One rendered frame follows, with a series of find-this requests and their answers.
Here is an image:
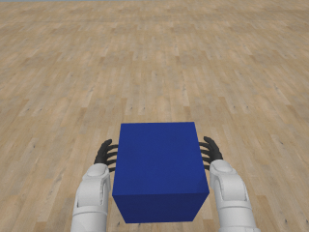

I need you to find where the right robot hand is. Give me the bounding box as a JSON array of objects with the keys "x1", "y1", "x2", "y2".
[{"x1": 199, "y1": 136, "x2": 223, "y2": 171}]

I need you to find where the left robot forearm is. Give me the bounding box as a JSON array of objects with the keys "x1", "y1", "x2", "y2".
[{"x1": 70, "y1": 163, "x2": 111, "y2": 232}]

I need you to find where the carton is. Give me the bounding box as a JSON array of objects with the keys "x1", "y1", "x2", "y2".
[{"x1": 112, "y1": 122, "x2": 210, "y2": 224}]

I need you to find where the right robot forearm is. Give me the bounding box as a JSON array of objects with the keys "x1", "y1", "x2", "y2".
[{"x1": 210, "y1": 159, "x2": 261, "y2": 232}]

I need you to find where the left robot hand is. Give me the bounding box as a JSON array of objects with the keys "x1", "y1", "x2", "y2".
[{"x1": 94, "y1": 139, "x2": 119, "y2": 172}]

